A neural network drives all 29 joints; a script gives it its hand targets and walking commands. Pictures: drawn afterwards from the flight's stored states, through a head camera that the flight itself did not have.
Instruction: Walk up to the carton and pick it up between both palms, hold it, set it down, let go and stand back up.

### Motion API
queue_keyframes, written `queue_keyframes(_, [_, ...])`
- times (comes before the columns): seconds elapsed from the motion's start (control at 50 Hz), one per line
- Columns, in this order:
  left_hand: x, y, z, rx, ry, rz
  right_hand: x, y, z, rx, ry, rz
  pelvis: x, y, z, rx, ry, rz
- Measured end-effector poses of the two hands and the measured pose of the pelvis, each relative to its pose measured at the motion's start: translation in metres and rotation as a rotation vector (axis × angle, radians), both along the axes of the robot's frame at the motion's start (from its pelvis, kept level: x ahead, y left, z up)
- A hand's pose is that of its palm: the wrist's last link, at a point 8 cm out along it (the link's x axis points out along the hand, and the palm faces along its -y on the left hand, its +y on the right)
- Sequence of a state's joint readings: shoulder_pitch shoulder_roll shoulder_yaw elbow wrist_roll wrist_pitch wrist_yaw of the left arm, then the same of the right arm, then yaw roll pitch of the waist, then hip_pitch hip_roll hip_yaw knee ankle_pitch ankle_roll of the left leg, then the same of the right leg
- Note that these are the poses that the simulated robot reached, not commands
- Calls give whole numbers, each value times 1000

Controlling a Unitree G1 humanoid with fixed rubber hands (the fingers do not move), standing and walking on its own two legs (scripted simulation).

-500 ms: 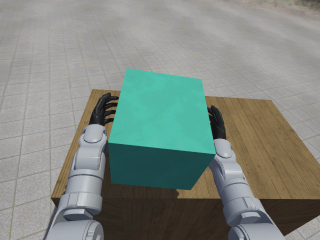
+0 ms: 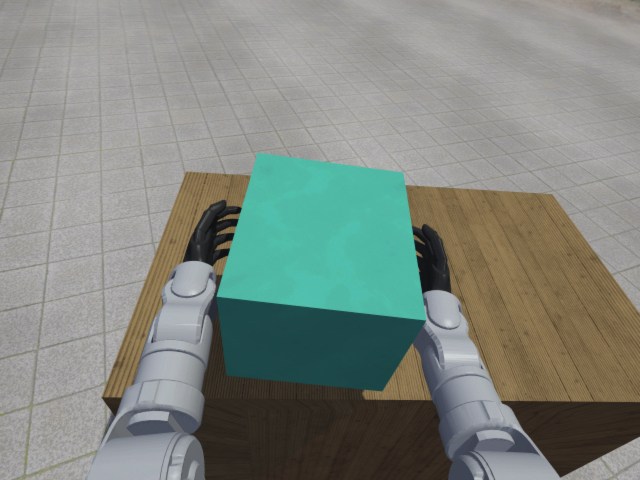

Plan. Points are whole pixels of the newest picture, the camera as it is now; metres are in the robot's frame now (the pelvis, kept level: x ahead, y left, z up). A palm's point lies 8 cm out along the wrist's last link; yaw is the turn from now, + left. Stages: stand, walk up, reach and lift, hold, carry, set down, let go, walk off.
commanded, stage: set down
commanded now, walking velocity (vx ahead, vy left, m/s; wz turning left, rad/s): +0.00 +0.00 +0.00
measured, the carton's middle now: (318, 269) +0.39 +0.00 +0.07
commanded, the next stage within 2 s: none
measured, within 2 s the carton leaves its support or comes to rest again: rests again in 1.32 s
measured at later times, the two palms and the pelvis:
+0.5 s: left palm (202, 269) +0.39 +0.16 +0.06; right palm (421, 294) +0.36 -0.14 +0.06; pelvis +0.00 +0.00 +0.00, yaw -1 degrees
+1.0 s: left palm (211, 278) +0.41 +0.15 +0.02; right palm (417, 303) +0.37 -0.15 +0.02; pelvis +0.01 +0.00 +0.00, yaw -1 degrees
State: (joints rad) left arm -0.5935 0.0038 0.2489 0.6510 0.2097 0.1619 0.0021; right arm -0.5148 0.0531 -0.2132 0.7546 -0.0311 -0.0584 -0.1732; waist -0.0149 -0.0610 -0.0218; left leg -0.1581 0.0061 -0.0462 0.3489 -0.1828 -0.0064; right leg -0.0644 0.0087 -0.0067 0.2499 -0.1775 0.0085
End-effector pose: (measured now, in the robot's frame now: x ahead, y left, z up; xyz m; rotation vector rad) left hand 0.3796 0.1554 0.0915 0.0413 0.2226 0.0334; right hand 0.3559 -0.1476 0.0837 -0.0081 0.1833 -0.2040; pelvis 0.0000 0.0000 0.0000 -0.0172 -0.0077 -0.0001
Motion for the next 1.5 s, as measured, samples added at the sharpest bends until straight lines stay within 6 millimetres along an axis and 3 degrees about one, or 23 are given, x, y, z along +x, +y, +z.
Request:
queue_keyframes(0.26, [12, 0, -5, -19, 12, -18, 6, 0, -2, -5, 11, -20, 0, 3, 1, 3, 22, -15])
queue_keyframes(0.54, [15, 5, -38, -20, 63, -23, 7, 6, -32, 7, 59, -30, 3, 5, 0, 2, 75, -14])
queue_keyframes(0.84, [27, -3, -55, -21, 75, -39, 14, -2, -49, -7, 71, -43, 10, 2, -1, 4, 139, -17])
queue_keyframes(1.14, [24, 1, -79, -17, 85, -37, 13, 2, -69, -19, 84, -34, 12, -2, -3, -1, 194, -2])
queue_keyframes(1.5, [14, 3, -93, -28, 83, -31, 4, 4, -82, -20, 81, -34, 3, 1, -7, -8, 240, -2])
